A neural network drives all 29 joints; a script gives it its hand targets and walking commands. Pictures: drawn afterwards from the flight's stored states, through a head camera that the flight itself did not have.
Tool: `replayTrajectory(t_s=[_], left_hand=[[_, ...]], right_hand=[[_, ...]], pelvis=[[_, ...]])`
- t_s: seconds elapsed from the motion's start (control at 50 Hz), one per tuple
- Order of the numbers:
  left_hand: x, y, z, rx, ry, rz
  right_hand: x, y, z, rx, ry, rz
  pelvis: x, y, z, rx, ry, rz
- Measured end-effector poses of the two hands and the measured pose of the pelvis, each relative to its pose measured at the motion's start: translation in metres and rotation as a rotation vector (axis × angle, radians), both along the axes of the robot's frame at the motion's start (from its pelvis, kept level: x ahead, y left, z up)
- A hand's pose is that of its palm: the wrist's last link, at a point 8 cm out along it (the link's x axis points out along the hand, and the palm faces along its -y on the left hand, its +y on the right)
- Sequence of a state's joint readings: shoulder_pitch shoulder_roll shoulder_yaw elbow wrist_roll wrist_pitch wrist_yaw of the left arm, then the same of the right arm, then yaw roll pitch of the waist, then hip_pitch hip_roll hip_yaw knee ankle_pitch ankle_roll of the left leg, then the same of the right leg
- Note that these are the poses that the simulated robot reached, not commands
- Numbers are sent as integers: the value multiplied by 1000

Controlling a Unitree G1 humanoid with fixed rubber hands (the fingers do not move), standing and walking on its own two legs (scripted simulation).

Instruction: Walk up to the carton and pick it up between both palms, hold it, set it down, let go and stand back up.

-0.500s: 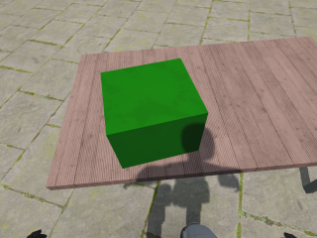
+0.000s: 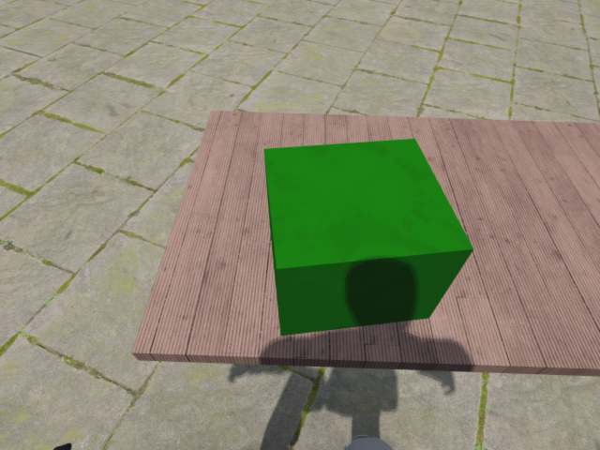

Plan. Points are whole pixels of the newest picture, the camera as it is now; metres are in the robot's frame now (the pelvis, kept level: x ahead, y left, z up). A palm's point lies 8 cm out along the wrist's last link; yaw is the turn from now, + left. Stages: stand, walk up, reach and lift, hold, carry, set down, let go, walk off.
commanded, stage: walk up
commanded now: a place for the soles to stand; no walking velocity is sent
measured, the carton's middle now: (348, 235) +0.48 -0.08 -0.05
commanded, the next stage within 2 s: stand in 1.68 s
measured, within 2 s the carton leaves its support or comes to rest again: neither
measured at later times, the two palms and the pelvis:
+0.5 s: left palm out of the picture +0.11 +0.32 -0.07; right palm out of the picture +0.09 -0.30 -0.07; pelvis -0.01 +0.01 +0.02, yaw -2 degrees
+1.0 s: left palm out of the picture +0.12 +0.31 -0.08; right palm out of the picture +0.06 -0.31 -0.08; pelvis +0.00 +0.01 +0.03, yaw -3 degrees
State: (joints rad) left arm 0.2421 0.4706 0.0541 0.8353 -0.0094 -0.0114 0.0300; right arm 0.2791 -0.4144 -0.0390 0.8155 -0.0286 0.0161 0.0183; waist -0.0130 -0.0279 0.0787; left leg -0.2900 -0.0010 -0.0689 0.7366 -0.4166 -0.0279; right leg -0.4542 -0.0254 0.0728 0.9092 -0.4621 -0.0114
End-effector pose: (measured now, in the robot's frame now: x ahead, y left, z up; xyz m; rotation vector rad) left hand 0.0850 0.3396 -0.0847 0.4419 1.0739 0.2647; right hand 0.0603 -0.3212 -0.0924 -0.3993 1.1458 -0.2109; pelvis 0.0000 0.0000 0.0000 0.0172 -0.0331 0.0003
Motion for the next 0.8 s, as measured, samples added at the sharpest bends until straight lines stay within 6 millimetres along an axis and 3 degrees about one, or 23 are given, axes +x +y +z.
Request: replayTrajectory(t_s=[0.12,0.3,0.42,0.66,0.8], left_hand=[[12,-24,-13,-79,29,-47],[41,-16,1,-86,-46,-59],[40,-14,10,-86,-43,-59],[6,-27,12,-95,73,-29],[7,-31,10,-98,107,-27]], right_hand=[[40,-1,13,-23,-91,-4],[59,20,20,2,-156,20],[47,24,22,26,-143,11],[11,8,13,46,-28,-50],[-2,3,11,40,23,-82]], pelvis=[[3,6,5,-32,-1,-15],[-3,15,12,-22,-11,-28],[-11,13,19,-17,-16,-41],[-13,6,29,-4,-4,-46],[-9,5,31,-4,4,-50]])
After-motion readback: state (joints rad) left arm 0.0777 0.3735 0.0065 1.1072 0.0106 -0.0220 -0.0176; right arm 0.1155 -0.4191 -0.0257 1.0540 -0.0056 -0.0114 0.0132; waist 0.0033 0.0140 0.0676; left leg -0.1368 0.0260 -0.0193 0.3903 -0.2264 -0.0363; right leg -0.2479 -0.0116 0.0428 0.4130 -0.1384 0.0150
